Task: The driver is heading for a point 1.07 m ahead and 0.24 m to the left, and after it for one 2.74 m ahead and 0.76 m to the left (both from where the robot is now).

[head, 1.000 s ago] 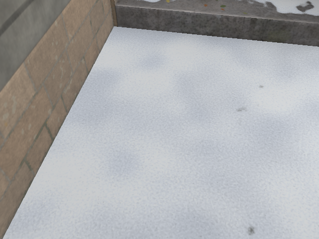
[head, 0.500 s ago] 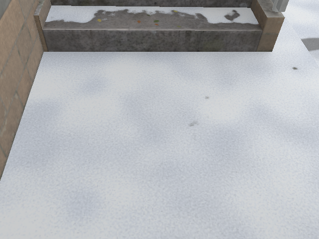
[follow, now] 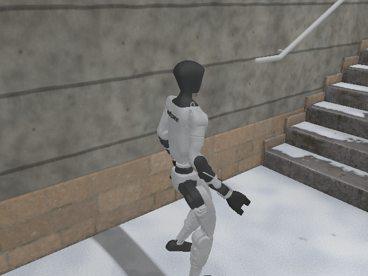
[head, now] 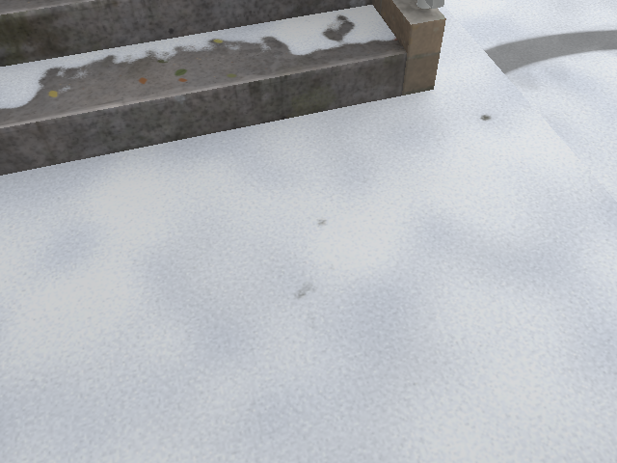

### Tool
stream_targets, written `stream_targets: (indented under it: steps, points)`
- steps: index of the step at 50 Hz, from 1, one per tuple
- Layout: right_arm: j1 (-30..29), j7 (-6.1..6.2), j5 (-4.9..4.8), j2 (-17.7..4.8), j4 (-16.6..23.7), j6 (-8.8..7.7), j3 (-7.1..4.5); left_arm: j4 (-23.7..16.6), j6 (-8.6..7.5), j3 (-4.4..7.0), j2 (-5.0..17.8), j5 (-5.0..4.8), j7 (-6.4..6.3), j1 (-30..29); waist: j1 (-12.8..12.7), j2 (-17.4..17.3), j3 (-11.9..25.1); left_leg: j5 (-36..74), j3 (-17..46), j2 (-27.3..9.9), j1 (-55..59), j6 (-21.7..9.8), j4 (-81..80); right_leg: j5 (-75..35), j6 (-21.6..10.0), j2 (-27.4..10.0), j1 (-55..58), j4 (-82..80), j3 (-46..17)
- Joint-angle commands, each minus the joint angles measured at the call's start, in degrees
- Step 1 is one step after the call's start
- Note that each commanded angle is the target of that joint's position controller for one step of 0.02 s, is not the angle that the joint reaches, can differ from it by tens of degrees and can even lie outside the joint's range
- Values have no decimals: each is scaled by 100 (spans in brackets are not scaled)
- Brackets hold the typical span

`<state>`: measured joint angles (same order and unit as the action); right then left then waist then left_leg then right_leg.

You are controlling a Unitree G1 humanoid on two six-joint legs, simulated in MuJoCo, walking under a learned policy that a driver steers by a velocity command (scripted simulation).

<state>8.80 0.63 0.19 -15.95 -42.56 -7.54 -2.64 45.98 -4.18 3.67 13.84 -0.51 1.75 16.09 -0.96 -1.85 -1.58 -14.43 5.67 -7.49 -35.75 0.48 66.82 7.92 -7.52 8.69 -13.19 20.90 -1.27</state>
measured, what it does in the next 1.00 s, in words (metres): walks ahead, turning left: left foot, then right foot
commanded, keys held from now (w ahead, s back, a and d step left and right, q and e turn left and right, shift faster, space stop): w+q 0.76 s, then w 0.12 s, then w+e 0.12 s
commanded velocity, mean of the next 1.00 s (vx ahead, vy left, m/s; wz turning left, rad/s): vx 0.50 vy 0.00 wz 0.31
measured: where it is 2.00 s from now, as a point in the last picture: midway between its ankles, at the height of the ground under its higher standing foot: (239, 280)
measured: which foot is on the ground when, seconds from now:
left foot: up 0.00-0.34, down 0.36-0.86, up 0.88-1.00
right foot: down 0.00-0.38, up 0.40-0.84, down 0.86-1.00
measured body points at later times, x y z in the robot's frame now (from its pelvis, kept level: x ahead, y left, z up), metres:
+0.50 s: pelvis +0.28 +0.10 -0.01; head +0.32 +0.11 +0.44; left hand +0.34 +0.38 -0.13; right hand +0.46 -0.14 -0.10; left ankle +0.33 +0.17 -0.74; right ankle +0.23 -0.06 -0.64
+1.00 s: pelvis +0.56 +0.12 +0.00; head +0.57 +0.12 +0.45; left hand +0.58 +0.42 -0.09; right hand +0.75 -0.09 -0.12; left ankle +0.43 +0.21 -0.66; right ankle +0.63 +0.05 -0.74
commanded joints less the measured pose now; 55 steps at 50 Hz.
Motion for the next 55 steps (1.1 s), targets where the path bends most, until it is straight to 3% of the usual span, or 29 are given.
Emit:
stream_targets:
  steps: [1, 6, 11, 13, 15, 16, 17, 18, 19, 20, 21, 22, 23, 24, 26, 28, 33, 38, 41, 42, 43, 44, 45, 46, 47, 48, 49, 51, 55]
  points:
    - [577, 59, 82, -325, 146, 130, -89, -333, -176, 108, 660, 35, -98, -193, 238, 393, 108, 912, -356, -117, 133, 231, -777, -1902, -928, -1427, -456, -1055, -908]
    - [-433, 5, -60, -214, 410, 123, -2, -81, -182, 77, 831, 0, -136, 358, -350, 480, 18, 2297, -425, 9, -236, 16, -2609, -1131, -555, -1571, 482, -1057, -700]
    - [-1040, -245, -150, -239, 764, 72, 37, 176, -123, 62, 928, 37, -147, 629, -581, 458, -220, 1744, -398, 189, -996, -261, -3156, -1295, -508, -2131, 1777, -814, -709]
    - [-1072, -357, -169, -238, 889, 56, 49, 235, -70, 62, 959, 37, -172, 618, -515, 496, -198, 1272, -430, 310, -1022, -415, -3245, -1865, -407, -2269, 2119, -579, -585]
    - [-768, -422, -158, -325, 916, 73, 16, 185, -25, 71, 1072, 45, -195, 367, -253, 596, 58, 819, -706, 570, -316, -601, -3354, -3327, -226, -2207, 2091, -102, -293]
    - [-371, -414, -135, -461, 857, 101, -54, 147, 1, 87, 1173, 53, -209, 267, -23, 675, 387, 670, -928, 808, 402, -701, -3333, -4416, -151, -2119, 2000, 400, -150]
    - [441, -391, -125, -661, 668, 122, -180, 101, 48, 81, 1203, 58, -230, 149, 433, 578, 834, 890, -1086, 1064, 1506, -862, -3574, -5101, -21, -1908, 1738, 1409, 85]
    - [1371, -320, -108, -1001, 496, 151, -318, -19, 22, 44, 1169, 98, -265, 102, 847, 290, 1344, 1326, -343, 625, 3121, -1159, -3634, -4181, 197, -1691, 643, 2872, 256]
    - [1753, -282, -26, -1640, 518, 154, -452, -219, -142, -179, 477, 200, -185, 718, 543, -1235, 2059, 1085, 2557, -904, 5376, -2216, -3859, -138, 637, -609, -1841, 5290, 365]
    - [1972, -263, -29, -1175, 476, 173, -348, -143, -347, -181, 715, 141, -79, 715, 645, -1234, 2579, 598, 4159, -1255, 5998, -2428, -4707, 2214, 585, -437, -2801, 5969, -586]
    - [1663, -233, -37, -915, 528, 203, -280, -330, -448, -91, 1067, -56, -14, 186, 675, -780, 1674, 343, 3377, -1046, 5398, -2060, -4795, 1852, 504, -790, -3305, 6054, -718]
    - [1203, -221, -59, -813, 653, 241, -250, -455, -483, -117, 1030, -62, -18, -191, 514, -98, 1048, 743, 2591, -816, 4451, -1876, -4874, 1407, 496, -1043, -3231, 5660, -579]
    - [884, -235, -54, -756, 759, 268, -224, -486, -460, -96, 989, 38, -59, -346, 310, 360, 648, 1392, 2106, -598, 3626, -1778, -4988, 1200, 559, -1206, -2991, 5192, -460]
    - [694, -240, -22, -677, 852, 270, -185, -506, -390, -51, 996, 106, -94, -256, 97, 369, 530, 1819, 1776, -403, 3092, -1724, -5139, 1051, 623, -1357, -2618, 4831, -463]
    - [575, -230, -47, -698, 892, 257, -200, -533, -251, -51, 845, 167, -144, -63, -92, 71, 463, 2291, 1459, -179, 2528, -1764, -5323, 902, 829, -1397, -2281, 4380, -349]
    - [679, -166, -75, -801, 830, 243, -230, -617, -169, -62, 749, 189, -207, -203, -91, -64, 395, 2618, 1113, -24, 2225, -1754, -5372, 535, 1019, -1340, -2249, 3869, -246]
    - [1140, -16, -147, -898, 639, 353, -277, -917, -193, -127, 545, 137, -200, -1343, 329, -312, 294, 1895, 942, 312, 2192, -1344, -5205, -1020, 1092, -1006, -2010, 1788, -215]
    - [1377, 26, -192, -904, 498, 456, -298, -1118, -323, -50, 741, 55, -93, -1911, 486, -415, 250, 1320, 1708, 77, 2811, -1215, -4784, -940, 944, -775, -1738, 783, -399]
    - [1270, 57, -139, -831, 445, 508, -281, -1026, -415, 36, 882, 44, -56, -1549, 291, -631, 300, 1642, 1943, -90, 3135, -1122, -4394, -523, 686, -800, -1190, 486, -289]
    - [1195, 47, -125, -718, 460, 515, -238, -910, -446, 98, 955, 78, -81, -1119, 63, -625, 498, 2119, 1825, 118, 3118, -1012, -4004, -598, 521, -781, -527, 195, -176]
    - [1098, 17, -74, -486, 530, 490, -144, -821, -468, 172, 1142, 157, -116, -447, -263, -444, 1096, 2170, 1517, 376, 2742, -841, -2998, -681, 202, -1310, 693, 373, -581]
    - [1618, 4, -87, -209, 582, 437, -39, -723, -441, 296, 1593, 240, -152, 377, -297, 603, 1921, 864, 841, 1061, 1118, -433, -1234, -547, -589, -2422, 2784, 521, -2234]
    - [2090, 11, -181, -243, 533, 376, -8, -427, -360, 344, 1569, 87, -74, 813, -238, 1921, 2047, -1932, 497, 1347, -272, -222, 18, 704, -1144, -3124, 3395, -113, -4152]
    - [1638, -2, -221, -707, 508, 352, -102, -465, -345, 227, 1125, -54, -61, 695, -347, 1268, 1255, -1721, 658, 1024, -865, -235, 532, 1777, -967, -2973, 2851, -354, -4105]
    - [1039, -19, -161, -816, 613, 344, -127, -520, -291, 154, 934, -48, -64, 348, -330, 768, 563, -1210, 379, 770, -987, -230, 565, 1706, -768, -2719, 2096, -478, -3380]
    - [662, -36, -54, -758, 720, 305, -116, -574, -237, 101, 857, -4, -55, 100, -240, 505, 168, -835, 137, 588, -912, -226, 292, 1185, -713, -2459, 1411, -646, -2889]
    - [543, -51, 10, -678, 762, 265, -127, -603, -214, 61, 789, 35, -49, -24, -116, 459, 13, -572, 75, 437, -711, -210, -41, 622, -678, -2249, 972, -775, -2591]
    - [648, -72, 27, -468, 777, 225, -94, -614, -197, 33, 753, 40, -44, -96, 76, 700, 131, -429, -94, 347, -256, -135, -566, -212, -663, -1922, 564, -902, -2160]
    - [82, -73, 72, -172, 949, 166, 45, -494, -140, 135, 1080, -66, -144, 86, -41, 737, 188, 243, -370, 471, 300, 83, -2134, -929, -666, -1683, 79, -958, -1516]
